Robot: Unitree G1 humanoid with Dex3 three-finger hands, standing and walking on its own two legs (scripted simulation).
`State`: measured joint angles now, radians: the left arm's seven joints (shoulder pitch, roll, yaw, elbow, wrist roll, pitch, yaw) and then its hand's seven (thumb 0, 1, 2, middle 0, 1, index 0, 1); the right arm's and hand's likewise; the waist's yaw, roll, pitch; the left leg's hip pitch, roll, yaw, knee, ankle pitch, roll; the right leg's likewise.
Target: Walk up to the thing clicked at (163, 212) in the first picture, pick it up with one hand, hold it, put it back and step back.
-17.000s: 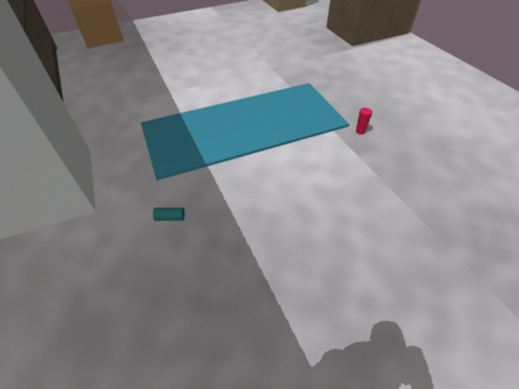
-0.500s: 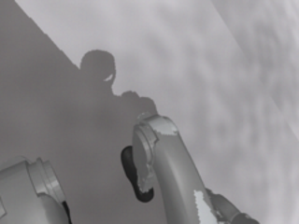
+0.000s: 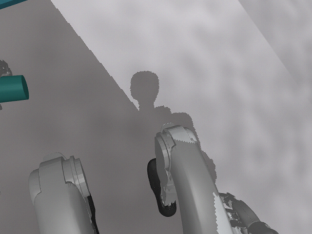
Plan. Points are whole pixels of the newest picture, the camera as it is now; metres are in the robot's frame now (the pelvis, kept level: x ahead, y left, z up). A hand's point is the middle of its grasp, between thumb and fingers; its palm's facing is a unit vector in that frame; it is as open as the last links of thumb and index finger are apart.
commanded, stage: settle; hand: left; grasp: from above
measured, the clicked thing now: out of the picture +0.49 +0.30 -0.20
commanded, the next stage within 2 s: lift in 0.04 s
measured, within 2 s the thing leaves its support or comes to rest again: neither
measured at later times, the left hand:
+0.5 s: hand out of the picture +0.45 +0.30 -0.11, palm faces -0.51 -0.06 -0.86, open 8.9 cm
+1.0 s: hand out of the picture +0.37 +0.30 +0.07, palm faces -0.48 -0.08 -0.88, open 8.9 cm
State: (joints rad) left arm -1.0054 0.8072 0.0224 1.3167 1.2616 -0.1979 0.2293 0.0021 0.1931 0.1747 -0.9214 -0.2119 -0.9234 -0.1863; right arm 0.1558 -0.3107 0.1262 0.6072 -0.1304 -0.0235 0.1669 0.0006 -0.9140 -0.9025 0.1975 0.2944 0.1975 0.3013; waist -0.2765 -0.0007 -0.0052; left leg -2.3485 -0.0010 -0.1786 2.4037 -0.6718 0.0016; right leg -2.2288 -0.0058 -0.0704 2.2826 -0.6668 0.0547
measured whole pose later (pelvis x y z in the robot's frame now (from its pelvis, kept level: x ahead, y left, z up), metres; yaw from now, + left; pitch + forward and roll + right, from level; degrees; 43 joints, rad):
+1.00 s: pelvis +0.00 +0.00 +0.17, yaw +6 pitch +31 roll -6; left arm -0.53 0.60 -0.06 0.75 1.04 -0.14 0.01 0.00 0.21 0.21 -0.87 -0.27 -0.87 -0.24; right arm 0.14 -0.27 -0.02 0.63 0.00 0.09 0.02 0.00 -0.91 -0.90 0.20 0.29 0.20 0.30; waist -0.12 0.05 -0.17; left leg -1.77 0.02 -0.07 1.85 -0.63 0.01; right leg -1.71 -0.03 -0.02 1.78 -0.62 0.06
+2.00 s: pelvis +0.07 +0.00 +0.40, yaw +8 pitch +9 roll -1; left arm -0.30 0.41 -0.19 0.83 1.03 -0.06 0.11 0.00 0.18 0.26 -0.89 -0.22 -0.89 -0.21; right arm 0.24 -0.24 -0.05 0.74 0.04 0.03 -0.04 0.01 -0.90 -0.90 0.20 0.29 0.20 0.30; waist -0.05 0.03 -0.07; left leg -0.60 0.04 0.02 0.80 -0.37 0.00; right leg -0.58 -0.03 0.01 0.77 -0.35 0.04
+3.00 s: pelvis +0.07 +0.00 +0.43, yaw +7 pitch +2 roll +0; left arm -0.22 0.42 -0.20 0.68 1.01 -0.09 -0.02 0.00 0.22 0.20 -0.90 -0.18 -0.90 -0.17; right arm 0.19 -0.26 -0.04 0.70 0.04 0.08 -0.06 0.01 -0.90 -0.90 0.20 0.29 0.20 0.30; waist -0.01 0.04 -0.03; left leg -0.35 0.03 0.03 0.59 -0.27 -0.01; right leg -0.35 -0.03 0.02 0.58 -0.26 0.03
